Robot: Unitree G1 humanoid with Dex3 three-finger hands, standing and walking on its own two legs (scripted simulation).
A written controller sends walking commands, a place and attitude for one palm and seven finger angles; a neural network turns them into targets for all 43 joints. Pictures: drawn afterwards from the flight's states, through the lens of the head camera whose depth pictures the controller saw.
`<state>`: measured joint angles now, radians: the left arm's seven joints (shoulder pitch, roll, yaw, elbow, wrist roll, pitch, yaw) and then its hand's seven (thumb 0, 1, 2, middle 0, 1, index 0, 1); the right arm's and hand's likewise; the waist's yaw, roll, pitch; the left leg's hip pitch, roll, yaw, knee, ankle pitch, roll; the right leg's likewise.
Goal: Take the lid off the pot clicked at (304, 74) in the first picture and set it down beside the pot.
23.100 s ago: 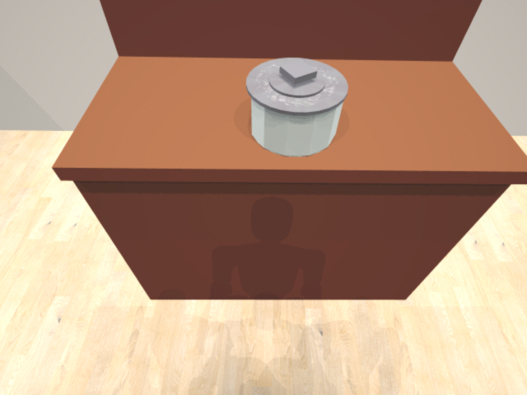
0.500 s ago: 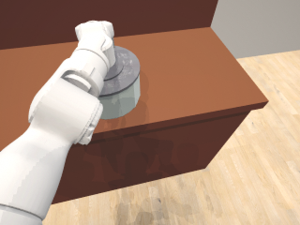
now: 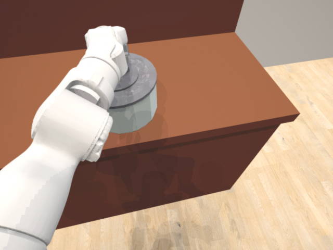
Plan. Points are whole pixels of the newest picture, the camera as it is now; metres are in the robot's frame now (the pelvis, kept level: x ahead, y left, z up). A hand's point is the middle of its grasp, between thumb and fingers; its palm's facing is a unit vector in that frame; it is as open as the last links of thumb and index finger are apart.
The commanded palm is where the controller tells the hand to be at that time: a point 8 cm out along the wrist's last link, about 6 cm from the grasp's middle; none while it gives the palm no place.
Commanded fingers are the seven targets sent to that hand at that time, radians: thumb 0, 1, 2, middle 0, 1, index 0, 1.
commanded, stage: lower the open fingers around the knob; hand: left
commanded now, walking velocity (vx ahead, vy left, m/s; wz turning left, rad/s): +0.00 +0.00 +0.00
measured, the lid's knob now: (114, 68) +0.53 +0.07 +0.15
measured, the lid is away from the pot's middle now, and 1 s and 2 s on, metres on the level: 0.00 0.00 0.00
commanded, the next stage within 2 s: close the fingers and squeeze the knob in 0.64 s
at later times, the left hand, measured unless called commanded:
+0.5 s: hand (114, 67) +0.50 +0.07 +0.18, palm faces -0.41 -0.09 -0.91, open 10.3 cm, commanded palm +0.51 +0.05 +0.21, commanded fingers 0.00 -0.22 1.19 -0.79 -0.08 -0.79 -0.08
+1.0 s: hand (115, 67) +0.50 +0.06 +0.17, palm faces -0.41 -0.08 -0.91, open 10.1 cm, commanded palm +0.51 +0.05 +0.21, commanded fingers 0.00 0.05 0.90 -0.48 -0.98 -0.48 -0.98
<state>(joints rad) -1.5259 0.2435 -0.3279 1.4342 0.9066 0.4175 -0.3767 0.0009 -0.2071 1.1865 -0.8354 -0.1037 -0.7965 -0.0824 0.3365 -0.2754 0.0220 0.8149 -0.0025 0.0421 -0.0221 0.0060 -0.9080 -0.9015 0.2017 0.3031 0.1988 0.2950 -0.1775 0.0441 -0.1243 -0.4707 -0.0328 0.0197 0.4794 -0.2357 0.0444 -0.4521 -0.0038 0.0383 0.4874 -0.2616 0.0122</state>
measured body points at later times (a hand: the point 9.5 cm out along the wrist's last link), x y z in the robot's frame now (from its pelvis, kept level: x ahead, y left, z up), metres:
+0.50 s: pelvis +0.00 +0.00 +0.00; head +0.05 -0.01 +0.45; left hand +0.51 +0.07 +0.23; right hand -0.01 -0.27 -0.14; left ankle -0.01 +0.10 -0.74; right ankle -0.03 -0.13 -0.74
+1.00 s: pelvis +0.00 +0.00 +0.00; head +0.05 -0.01 +0.45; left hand +0.52 +0.06 +0.22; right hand -0.01 -0.27 -0.14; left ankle -0.01 +0.10 -0.74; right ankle -0.03 -0.13 -0.74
